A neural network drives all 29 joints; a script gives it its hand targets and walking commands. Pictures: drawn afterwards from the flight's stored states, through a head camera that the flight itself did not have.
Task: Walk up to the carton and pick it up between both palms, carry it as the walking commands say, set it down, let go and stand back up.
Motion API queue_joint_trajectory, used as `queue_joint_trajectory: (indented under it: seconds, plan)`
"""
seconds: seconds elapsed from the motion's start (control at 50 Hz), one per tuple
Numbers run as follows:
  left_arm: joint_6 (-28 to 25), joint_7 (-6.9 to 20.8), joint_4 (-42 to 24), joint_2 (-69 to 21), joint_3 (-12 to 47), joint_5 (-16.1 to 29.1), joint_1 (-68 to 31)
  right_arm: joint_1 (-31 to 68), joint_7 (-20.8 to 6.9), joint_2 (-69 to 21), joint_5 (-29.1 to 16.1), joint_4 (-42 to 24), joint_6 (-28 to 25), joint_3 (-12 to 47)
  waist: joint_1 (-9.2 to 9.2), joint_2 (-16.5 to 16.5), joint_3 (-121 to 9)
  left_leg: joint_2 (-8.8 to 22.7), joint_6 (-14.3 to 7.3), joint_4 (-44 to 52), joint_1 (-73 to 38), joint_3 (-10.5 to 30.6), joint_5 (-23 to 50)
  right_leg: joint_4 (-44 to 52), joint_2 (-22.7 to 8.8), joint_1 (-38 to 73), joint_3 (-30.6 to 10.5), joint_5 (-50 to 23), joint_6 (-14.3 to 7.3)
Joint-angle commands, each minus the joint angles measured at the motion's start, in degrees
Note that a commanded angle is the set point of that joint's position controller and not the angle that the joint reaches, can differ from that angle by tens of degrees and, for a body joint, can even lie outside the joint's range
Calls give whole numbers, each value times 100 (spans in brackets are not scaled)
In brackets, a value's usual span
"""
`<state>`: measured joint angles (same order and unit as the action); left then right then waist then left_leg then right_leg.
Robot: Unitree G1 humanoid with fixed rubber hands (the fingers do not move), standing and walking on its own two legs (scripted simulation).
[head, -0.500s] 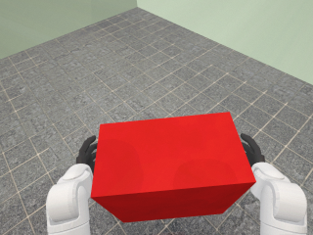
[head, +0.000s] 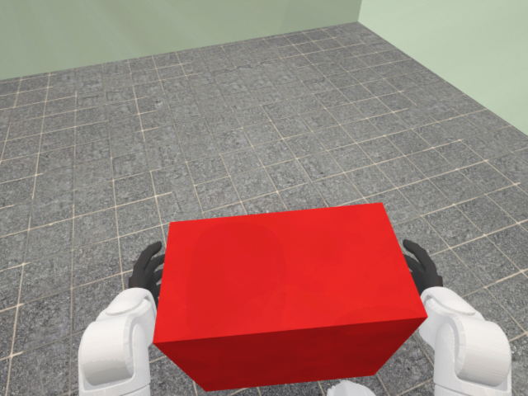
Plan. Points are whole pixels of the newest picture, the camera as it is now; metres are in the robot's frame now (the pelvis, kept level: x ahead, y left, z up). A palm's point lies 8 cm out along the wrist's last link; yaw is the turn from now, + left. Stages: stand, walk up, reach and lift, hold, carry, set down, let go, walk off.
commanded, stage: carry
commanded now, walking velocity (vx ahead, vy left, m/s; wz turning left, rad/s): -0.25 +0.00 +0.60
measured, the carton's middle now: (283, 307) +0.25 +0.01 +0.00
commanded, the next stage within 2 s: none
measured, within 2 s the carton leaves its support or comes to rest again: neither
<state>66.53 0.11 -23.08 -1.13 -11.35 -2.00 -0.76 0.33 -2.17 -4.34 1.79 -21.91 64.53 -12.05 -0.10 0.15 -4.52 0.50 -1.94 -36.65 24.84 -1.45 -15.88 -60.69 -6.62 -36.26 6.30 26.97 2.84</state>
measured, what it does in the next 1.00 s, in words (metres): walks backwards, turning left: right foot, then left foot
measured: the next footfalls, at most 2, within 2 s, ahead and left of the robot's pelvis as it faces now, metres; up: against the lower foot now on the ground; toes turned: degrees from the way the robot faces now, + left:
right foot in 0.32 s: -0.09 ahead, -0.13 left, +0.00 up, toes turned +5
left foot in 0.72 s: -0.30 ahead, +0.09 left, +0.00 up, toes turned +28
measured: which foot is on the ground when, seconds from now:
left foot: down 0.00-0.34, up 0.36-0.70, down 0.72-1.00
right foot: up 0.00-0.30, down 0.32-0.72, up 0.74-1.00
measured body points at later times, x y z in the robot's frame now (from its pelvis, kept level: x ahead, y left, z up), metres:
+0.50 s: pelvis -0.17 -0.04 +0.02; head -0.17 -0.07 +0.47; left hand +0.02 +0.19 +0.09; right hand +0.11 -0.18 +0.06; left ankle -0.19 +0.09 -0.61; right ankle -0.13 -0.13 -0.73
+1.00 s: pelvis -0.35 -0.04 +0.01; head -0.37 -0.03 +0.46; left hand -0.22 +0.26 +0.08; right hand -0.05 -0.08 +0.08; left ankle -0.33 +0.07 -0.73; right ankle -0.29 -0.16 -0.68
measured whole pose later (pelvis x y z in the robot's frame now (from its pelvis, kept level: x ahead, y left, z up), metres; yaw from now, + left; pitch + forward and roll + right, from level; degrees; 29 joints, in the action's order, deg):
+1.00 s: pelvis -0.35 -0.04 +0.01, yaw +26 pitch +4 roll -2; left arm 65.5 0.4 -21.4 0.3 -10.2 -0.2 -2.6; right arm -1.8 -1.3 -4.9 2.3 -25.7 64.2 -12.1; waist -2.2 -1.1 -6.6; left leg 0.5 -3.3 -27.6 23.8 -2.2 -8.1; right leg -49.6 -1.8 -28.1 3.5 24.2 2.6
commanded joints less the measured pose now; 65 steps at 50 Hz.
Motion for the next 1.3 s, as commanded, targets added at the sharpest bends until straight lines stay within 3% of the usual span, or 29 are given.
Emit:
queue_joint_trajectory:
  seconds: [0.0, 0.02, 0.12, 0.2, 0.26, 0.3, 0.32, 0.34, 0.36, 0.38, 0.4, 0.44, 0.52, 0.54, 0.58, 0.64, 0.66, 0.68, 0.7, 0.72, 0.74, 0.76, 0.78, 0.84, 0.92, 1.04, 1.1, 1.14, 1.28]
  plan:
    - [-224, 1194, -1042, -4797, 4846, 1997, -3119, 2981, -1064, -4124, -2003, -1384, 33, 4649, 33, -887, -1426, 1330, -354, 1151, -1262, 1334, 2767, -1255, 172, -388, -527, -419, 38]
    - [-208, 1173, -935, -4814, 4790, 1997, -3012, 2926, -1038, -4052, -1976, -1431, 25, 4602, 21, -929, -1496, 1170, -308, 1106, -1196, 1156, 2643, -1122, 238, -231, -470, -575, 70]
    - [-146, 1049, -858, -4575, 4710, 1896, -2516, 2264, -1001, -3802, -1836, -1257, 93, 4525, 112, -948, -1725, 1313, -438, 1446, -1648, 1942, 2416, 42, 589, 101, -455, -114, 41]
    - [-134, 1055, -746, -4523, 4590, 1828, -2416, 2361, -1020, -3811, -1849, -1273, 123, 4668, 132, -1143, -1826, 1210, -380, 1812, -1375, 2278, 1473, 1218, 832, 901, -379, 213, -49]
    - [-121, 1088, -614, -4519, 4503, 1771, -2325, 2457, -1028, -3813, -1794, -1230, 158, 4749, 108, -1350, -1702, 1015, 5, 2260, -544, 2211, 330, 2811, 893, 2107, -267, 37, -183]
    - [-128, 1114, -605, -4570, 4456, 1795, -2193, 2471, -1010, -3834, -1792, -1264, 154, 4810, 50, -998, -1619, 376, 554, 2176, 312, 1567, -73, 4407, 752, 3652, 55, -401, -188]
    - [-137, 1129, -578, -4559, 4418, 1712, -2152, 2667, -999, -3760, -1802, -1338, 127, 4864, -8, 275, -1459, -198, 729, 797, 1007, 767, -239, 4604, -206, 3896, -651, -547, -442]
    - [-193, 1133, -673, -4506, 4345, 1648, -2251, 3097, -1030, -3773, -1971, -1566, 142, 4971, -42, 2043, -1062, -489, 793, -1824, 1081, -280, -1631, 4583, -2465, 2327, -2258, -1360, -1314]
    - [-178, 1119, -837, -4515, 4306, 1585, -2299, 2946, -1074, -3917, -1953, -1291, 75, 4912, -24, 1001, -627, -65, 661, -3173, 1113, 34, -1517, 4838, -2421, 1488, -1880, -1731, -1320]
    - [-228, 1150, -1113, -4627, 4381, 1637, -2680, 3348, -1126, -4119, -2140, -1528, 26, 5088, -13, 440, -573, -50, 603, -4020, 801, 174, -966, 4740, -1956, 1106, -1171, -1241, -1275]
    - [-228, 1156, -1286, -4522, 4391, 1643, -2823, 3389, -1141, -4188, -2234, -1510, 36, 5177, 50, 378, -536, -18, 553, -4424, 824, 232, -585, 4550, -1575, 1084, -648, -1295, -1010]
    - [-197, 1140, -1335, -4305, 4284, 1603, -2810, 3475, -1060, -4182, -2297, -1519, 32, 5181, 67, 594, -774, -64, 634, -4358, 1080, -10, -400, 3967, -1058, 1936, -173, -2498, -847]
    - [-7, 1171, -824, -4089, 4012, 1539, -1925, 2923, -856, -4021, -2072, -1327, 167, 5021, -50, 1286, -1366, -185, 677, -2583, 1013, -445, -1049, 3382, -1114, 3107, -108, -4557, -944]
    - [0, 1183, -779, -4038, 4002, 1544, -1901, 2809, -847, -4022, -2026, -1196, 202, 4981, -75, 1549, -1432, -244, 651, -2162, 981, -548, -1253, 3327, -1228, 3207, -213, -4778, -1035]
    - [11, 1185, -809, -3986, 4094, 1556, -1920, 2557, -859, -4001, -1963, -939, 231, 4874, -118, 1465, -1507, -313, 583, -1431, 824, -650, -1472, 3194, -1359, 3339, -293, -5002, -1102]
    - [22, 1197, -713, -4097, 4165, 1572, -1992, 2553, -889, -4046, -1900, -708, 243, 4697, -128, 1555, -1691, -350, 400, -95, 267, -710, -1063, 3118, -1373, 3093, -283, -4017, -1013]
    - [27, 1189, -671, -4123, 4191, 1578, -2023, 2486, -894, -4038, -1873, -576, 240, 4629, -80, 1224, -1736, -358, 339, 941, -139, -814, -451, 2978, -1336, 2912, -239, -3657, -854]
    - [24, 1192, -700, -4146, 4236, 1611, -2121, 2563, -897, -4056, -1827, -574, 215, 4574, -69, 918, -1685, -128, 332, 1598, -675, -426, -125, 2672, -1120, 2267, -72, -2716, -605]
    - [9, 1196, -730, -4158, 4308, 1669, -2396, 2613, -901, -4092, -1788, -576, 203, 4537, -48, 178, -1530, 490, 280, 1970, -1359, 315, 18, 2236, -946, 1329, 51, -1555, -316]
    - [-8, 1246, -830, -4250, 4445, 1837, -2602, 2593, -883, -4008, -1672, -585, 144, 4452, 73, -1629, -1311, 2065, -286, 1914, -1746, 2051, 1782, 1367, -214, -409, 417, 229, 128]
    - [-66, 1313, -1047, -4463, 4684, 2021, -3194, 2521, -904, -4225, -1648, -585, 99, 4411, 129, -1669, -1104, 2235, -638, 1741, -1283, 2072, 2480, 231, -120, -386, -147, 641, 78]
    - [-123, 1370, -894, -4725, 4762, 2115, -3314, 2677, -912, -4310, -1629, -747, 49, 4387, 74, -1158, -1042, 1993, -666, 1771, -992, 1711, 1935, -324, -18, -322, -380, 287, 15]
    - [-191, 1391, -971, -4912, 4889, 2251, -3452, 2848, -922, -4390, -1692, -1000, -30, 4400, 37, -1018, -1085, 1716, -501, 1818, -979, 1194, 1246, -483, 5, -302, -394, -177, -16]
    - [-273, 1321, -986, -4871, 4905, 2295, -3439, 2887, -882, -4241, -1816, -1256, -87, 4428, 6, -989, -1311, 1196, -313, 1688, -1145, 575, 953, -387, 116, -37, -407, -752, 36]
    - [-199, 1192, -897, -4538, 4786, 2094, -2789, 2337, -858, -3897, -1742, -1196, 11, 4460, 60, -853, -1549, 1331, -545, 1741, -1532, 1054, 1286, 723, 413, 361, -316, -310, 2]
    - [-91, 1158, -393, -4529, 4507, 1777, -2380, 2450, -986, -3866, -1785, -896, 142, 4602, 12, -927, -1508, 1218, -483, 1759, -1178, 1181, 826, 3337, 704, 1669, -23, -420, -172]
    - [-125, 1153, -424, -4504, 4435, 1692, -2407, 2589, -1028, -3905, -1867, -816, 121, 4736, 27, -369, -1611, 845, -39, 1699, -493, 798, 390, 3831, 173, 2731, -224, -696, -263]
    - [-152, 1159, -449, -4559, 4386, 1709, -2511, 3200, -1065, -3997, -2045, -1141, 102, 4832, -23, 450, -1301, 433, 194, 1088, -597, 57, 117, 4149, -493, 1724, -909, 35, -467]
    - [32, 1064, -533, -4324, 4182, 1457, -2703, 3238, -1052, -3956, -2092, -811, 290, 4711, 98, 655, -742, 72, 259, -24, -1281, -334, -20, 4504, -515, 223, -822, 1483, -662]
